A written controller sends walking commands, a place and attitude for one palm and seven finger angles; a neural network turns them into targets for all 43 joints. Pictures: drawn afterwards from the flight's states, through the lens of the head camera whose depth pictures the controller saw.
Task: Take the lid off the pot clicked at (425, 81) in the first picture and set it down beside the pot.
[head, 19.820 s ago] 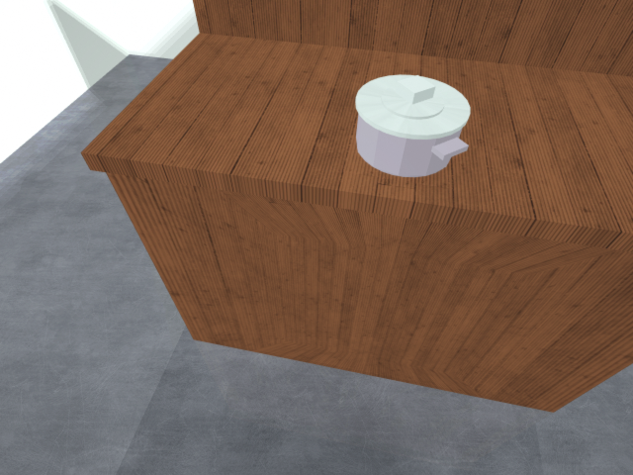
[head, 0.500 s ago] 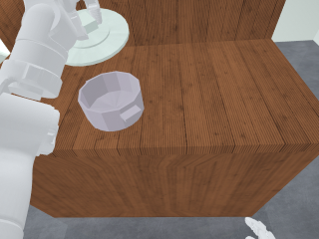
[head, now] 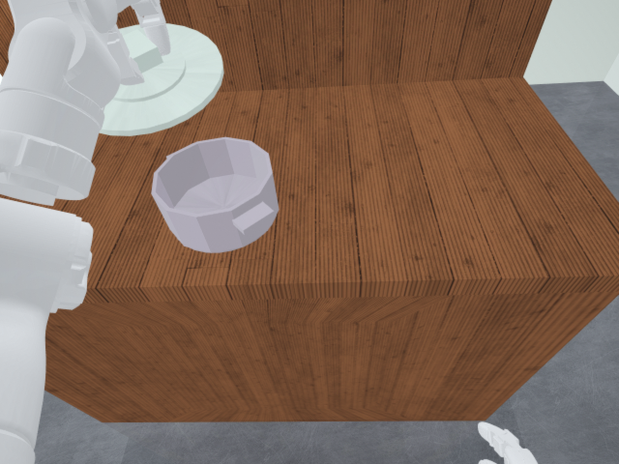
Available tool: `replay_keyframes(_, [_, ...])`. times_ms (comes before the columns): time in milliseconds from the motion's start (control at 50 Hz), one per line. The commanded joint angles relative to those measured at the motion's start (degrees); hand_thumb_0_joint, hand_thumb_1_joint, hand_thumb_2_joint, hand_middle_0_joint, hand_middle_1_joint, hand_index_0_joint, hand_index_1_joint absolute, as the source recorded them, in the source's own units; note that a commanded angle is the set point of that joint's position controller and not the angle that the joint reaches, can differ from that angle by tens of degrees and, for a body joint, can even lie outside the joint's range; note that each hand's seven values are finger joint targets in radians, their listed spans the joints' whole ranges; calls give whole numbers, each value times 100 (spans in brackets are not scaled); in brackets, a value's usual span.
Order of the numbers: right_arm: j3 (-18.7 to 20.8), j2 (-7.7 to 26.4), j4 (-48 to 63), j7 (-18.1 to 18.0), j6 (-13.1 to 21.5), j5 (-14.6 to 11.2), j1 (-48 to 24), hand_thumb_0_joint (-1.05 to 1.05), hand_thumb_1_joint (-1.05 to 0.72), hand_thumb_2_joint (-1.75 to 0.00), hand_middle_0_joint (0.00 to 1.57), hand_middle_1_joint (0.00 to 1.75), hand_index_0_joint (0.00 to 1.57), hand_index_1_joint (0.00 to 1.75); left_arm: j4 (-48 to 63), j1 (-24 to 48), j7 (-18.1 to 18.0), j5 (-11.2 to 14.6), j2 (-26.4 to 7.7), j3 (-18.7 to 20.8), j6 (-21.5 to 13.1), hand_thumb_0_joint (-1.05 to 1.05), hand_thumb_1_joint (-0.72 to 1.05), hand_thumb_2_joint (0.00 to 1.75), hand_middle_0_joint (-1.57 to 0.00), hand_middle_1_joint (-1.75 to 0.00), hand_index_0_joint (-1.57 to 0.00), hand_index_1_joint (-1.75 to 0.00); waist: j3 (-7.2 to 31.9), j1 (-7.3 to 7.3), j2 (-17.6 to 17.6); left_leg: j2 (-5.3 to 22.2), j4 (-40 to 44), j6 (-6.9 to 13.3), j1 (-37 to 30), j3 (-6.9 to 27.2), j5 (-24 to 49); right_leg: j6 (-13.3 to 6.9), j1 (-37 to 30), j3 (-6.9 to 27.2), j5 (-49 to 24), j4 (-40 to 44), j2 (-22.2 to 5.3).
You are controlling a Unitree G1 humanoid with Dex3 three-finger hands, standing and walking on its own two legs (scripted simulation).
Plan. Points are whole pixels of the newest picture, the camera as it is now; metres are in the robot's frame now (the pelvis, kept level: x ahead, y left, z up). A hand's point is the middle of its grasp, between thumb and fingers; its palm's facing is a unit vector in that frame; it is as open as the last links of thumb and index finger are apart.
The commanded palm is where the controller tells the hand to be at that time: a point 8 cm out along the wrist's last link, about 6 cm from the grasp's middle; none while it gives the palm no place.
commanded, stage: move the lid sideways beside the pot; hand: left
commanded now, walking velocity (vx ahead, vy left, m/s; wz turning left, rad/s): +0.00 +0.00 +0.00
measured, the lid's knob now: (133, 54) +0.49 +0.19 +0.30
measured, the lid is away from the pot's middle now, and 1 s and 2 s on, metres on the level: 0.05 0.16 0.22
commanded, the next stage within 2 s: lower the lid onto the table in 1.60 s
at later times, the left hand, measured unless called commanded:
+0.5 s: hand (65, 61) +0.46 +0.25 +0.31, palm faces -0.15 -0.06 -0.99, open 7.6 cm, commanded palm +0.45 +0.25 +0.38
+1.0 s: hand (19, 57) +0.46 +0.30 +0.32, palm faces -0.12 -0.07 -0.99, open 7.6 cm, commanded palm +0.44 +0.30 +0.38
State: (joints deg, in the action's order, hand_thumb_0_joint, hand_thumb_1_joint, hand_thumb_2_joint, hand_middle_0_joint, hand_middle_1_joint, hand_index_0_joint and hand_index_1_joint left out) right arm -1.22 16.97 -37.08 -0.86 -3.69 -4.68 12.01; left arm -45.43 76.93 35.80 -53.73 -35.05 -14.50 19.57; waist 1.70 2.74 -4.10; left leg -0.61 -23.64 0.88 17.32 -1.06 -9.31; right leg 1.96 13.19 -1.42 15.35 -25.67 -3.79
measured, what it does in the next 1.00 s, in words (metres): stands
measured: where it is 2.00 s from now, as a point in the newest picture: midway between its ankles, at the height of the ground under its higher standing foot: outside the picture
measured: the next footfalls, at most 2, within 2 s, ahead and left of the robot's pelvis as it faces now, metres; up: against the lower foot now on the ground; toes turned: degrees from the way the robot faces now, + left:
none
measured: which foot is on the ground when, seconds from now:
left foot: down 0.00-1.00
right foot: down 0.00-1.00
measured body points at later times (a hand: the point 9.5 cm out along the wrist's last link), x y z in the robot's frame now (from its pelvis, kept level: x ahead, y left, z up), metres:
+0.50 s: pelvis +0.00 +0.01 +0.00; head +0.03 -0.02 +0.45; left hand +0.46 +0.25 +0.37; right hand +0.09 -0.26 -0.13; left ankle +0.03 +0.12 -0.74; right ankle -0.03 -0.14 -0.74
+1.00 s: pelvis +0.01 +0.01 +0.00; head +0.05 -0.01 +0.45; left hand +0.46 +0.29 +0.37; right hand +0.10 -0.26 -0.13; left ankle +0.03 +0.12 -0.74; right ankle -0.03 -0.14 -0.74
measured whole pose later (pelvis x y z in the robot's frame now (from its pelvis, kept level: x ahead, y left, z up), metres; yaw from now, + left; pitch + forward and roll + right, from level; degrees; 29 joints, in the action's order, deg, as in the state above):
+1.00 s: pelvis +0.01 +0.01 +0.00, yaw +0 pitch +5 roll +0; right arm -0.8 17.8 -36.5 -1.3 -7.2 -5.7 14.4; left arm -48.0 74.3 36.8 -56.3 -49.1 -6.8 12.4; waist 0.8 3.9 -3.9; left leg -0.3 -24.2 1.4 19.7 -0.9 -9.8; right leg 2.3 13.8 -1.6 13.8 -22.4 -3.3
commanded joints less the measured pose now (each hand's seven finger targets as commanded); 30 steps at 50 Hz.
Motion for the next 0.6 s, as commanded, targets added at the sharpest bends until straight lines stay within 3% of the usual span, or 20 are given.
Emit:
replay_keyframes(0, [212, 685, 792, -84, 190, 8, -417, 0, -90, -90, 20, 30, 20, 30, 1363, 3744, -311, -252, -1691, 656, -97, 0, 51, 108, -87, -102, -90, -103, 2419, 51, 357, -302, -85, 365, -1580, 33, 1360, -398, -188, -166, -1909, 255, 482])
replay_keyframes(20, [204, 672, 762, -106, 196, -8, -359, 0, -90, -90, 20, 30, 20, 30, 1228, 3675, -326, -246, -1823, 765, -103, 0, 51, 108, -87, -102, -90, -103, 2368, 40, 475, -290, -64, 362, -1552, 53, 1310, -395, -173, -181, -1838, 252, 484])
replay_keyframes(60, [228, 739, 713, -98, 175, -40, -229, 0, -90, -90, 20, 30, 20, 30, 1056, 3403, -286, -92, -1498, 491, -128, 0, 51, 108, -87, -102, -90, -103, 2194, 119, 354, -272, -67, 350, -1573, 76, 1328, -395, -50, -210, -1807, 338, 475])
replay_keyframes(80, [229, 714, 727, -96, 192, -24, -259, 0, -90, -90, 20, 30, 20, 30, 1419, 3766, -324, -220, -1935, 773, -173, 0, 51, 108, -87, -102, -90, -103, 2443, 47, 303, -271, -29, 329, -1626, 52, 1306, -381, -189, -175, -1785, 307, 498])
replay_keyframes(120, [198, 696, 725, -127, 182, -24, -309, 0, -90, -90, 20, 30, 20, 30, 1161, 3691, -313, -261, -1979, 786, -213, 0, 51, 108, -87, -102, -90, -103, 2352, 64, 252, -299, -66, 350, -1551, 58, 1229, -408, -133, -184, -1744, 282, 499])
replay_keyframes(140, [209, 694, 699, -127, 167, -27, -283, 0, -90, -90, 20, 30, 20, 30, 1169, 3740, -294, -243, -1829, 655, -230, 0, 51, 108, -87, -102, -90, -103, 2298, 100, 189, -294, -45, 347, -1597, 51, 1216, -409, -59, -206, -1690, 311, 510])
replay_keyframes(160, [232, 730, 697, -109, 171, -64, -181, 0, -90, -90, 20, 30, 20, 30, 1026, 3402, -285, -109, -1433, 345, -231, 0, 51, 108, -87, -102, -90, -103, 2181, 174, 46, -258, -67, 322, -1657, 90, 1326, -421, 70, -231, -1647, 364, 509])
replay_keyframes(180, [230, 704, 665, -100, 169, -46, -192, 0, -90, -90, 20, 30, 20, 30, 1182, 3638, -311, -205, -1693, 528, -256, 0, 51, 108, -87, -102, -90, -103, 2220, 127, 187, -251, -2, 294, -1616, 103, 1116, -398, 38, -237, -1479, 374, 539])
replay_keyframes(220, [213, 752, 589, -123, 112, -40, -156, 0, -90, -90, 20, 30, 20, 30, 694, 3474, -285, -279, -1884, 653, -273, 0, 51, 108, -87, -102, -90, -103, 1956, 143, 364, -254, 13, 326, -1399, 86, 926, -409, 72, -255, -1432, 393, 534])
replay_keyframes(260, [225, 852, 589, -132, 74, -33, -30, 0, -90, -90, 20, 30, 20, 30, 445, 3149, -284, -216, -1999, 714, -334, 0, 51, 108, -87, -102, -90, -103, 2001, 159, 288, -261, -15, 330, -1328, 59, 996, -410, -27, -229, -1556, 441, 500])
replay_keyframes(280, [203, 790, 592, -139, 70, -30, -79, 0, -90, -90, 20, 30, 20, 30, 611, 3533, -304, -345, -2169, 760, -386, 0, 51, 108, -87, -102, -90, -103, 2118, 143, 359, -265, 50, 314, -1312, 46, 889, -383, -96, -222, -1466, 424, 515])
replay_keyframes(340, [221, 760, 628, -172, 97, -25, -97, 0, -90, -90, 20, 30, 20, 30, 837, 3875, -311, -336, -2133, 689, -499, 0, 51, 108, -87, -102, -90, -103, 2359, 164, 60, -265, -6, 352, -1578, 62, 1056, -405, -70, -222, -1484, 398, 536])
replay_keyframes(360, [240, 800, 643, -163, 122, -51, 3, 0, -90, -90, 20, 30, 20, 30, 981, 3695, -321, -196, -1920, 525, -558, 0, 51, 108, -87, -102, -90, -103, 2382, 213, -111, -224, -40, 333, -1716, 109, 1315, -422, -8, -233, -1576, 439, 532])
replay_keyframes(380, [252, 771, 622, -155, 163, -25, 4, 0, -90, -90, 20, 30, 20, 30, 1315, 4040, -363, -289, -2185, 720, -611, 0, 51, 108, -87, -102, -90, -103, 2617, 159, -159, -226, -45, 309, -1875, 143, 1361, -410, -46, -223, -1555, 401, 563])
replay_keyframes(440, [236, 796, 546, -190, 106, -24, 69, 0, -90, -90, 20, 30, 20, 30, 659, 3646, -303, -329, -2351, 875, -630, 0, 51, 108, -87, -102, -90, -103, 2315, 159, 15, -253, -19, 356, -1602, 99, 1201, -414, -35, -240, -1513, 439, 566])
replay_keyframes(460, [257, 868, 534, -175, 89, -52, 205, 0, -90, -90, 20, 30, 20, 30, 426, 3255, -288, -223, -2201, 766, -625, 0, 51, 108, -87, -102, -90, -103, 2191, 206, -4, -224, -35, 341, -1566, 111, 1339, -425, 19, -242, -1592, 488, 548])
replay_keyframes(480, [251, 841, 506, -161, 75, -29, 162, 0, -90, -90, 20, 30, 20, 30, 616, 3521, -307, -324, -2442, 922, -650, 0, 51, 108, -87, -102, -90, -103, 2238, 146, 66, -226, 11, 317, -1519, 107, 1266, -403, -51, -252, -1578, 456, 564])
replay_keyframes(520, [242, 822, 503, -169, 37, -60, 111, 0, -90, -90, 20, 30, 20, 30, 442, 3563, -264, -311, -2186, 684, -649, 0, 51, 108, -87, -102, -90, -103, 2028, 203, 102, -219, 38, 329, -1472, 107, 1104, -405, 101, -292, -1425, 468, 564])
replay_keyframes(560, [294, 887, 547, -137, 64, -51, 216, 0, -90, -90, 20, 30, 20, 30, 726, 3394, -277, -197, -2046, 618, -681, 0, 51, 108, -87, -102, -90, -103, 2267, 202, -182, -179, -55, 329, -1743, 156, 1680, -429, 114, -277, -1628, 484, 555])
replay_keyframes(580, [291, 867, 566, -123, 55, -6, 187, 0, -90, -90, 20, 30, 20, 30, 1004, 3616, -333, -352, -2626, 1049, -708, 0, 51, 108, -87, -102, -90, -103, 2549, 121, -109, -194, -60, 310, -1780, 157, 1653, -414, -70, -235, -1655, 443, 586])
